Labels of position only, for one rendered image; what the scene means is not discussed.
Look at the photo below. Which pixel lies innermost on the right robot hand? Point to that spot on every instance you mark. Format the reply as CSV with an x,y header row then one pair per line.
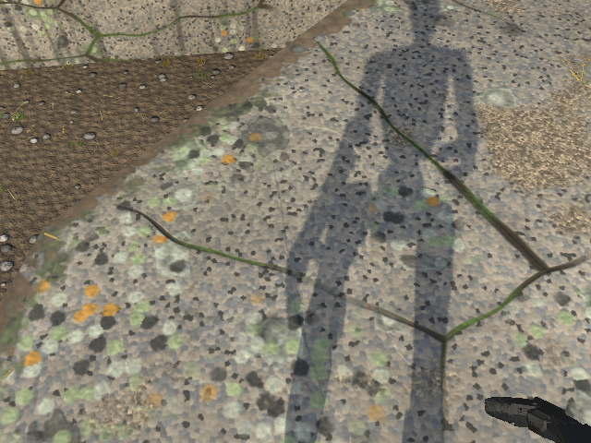
x,y
541,417

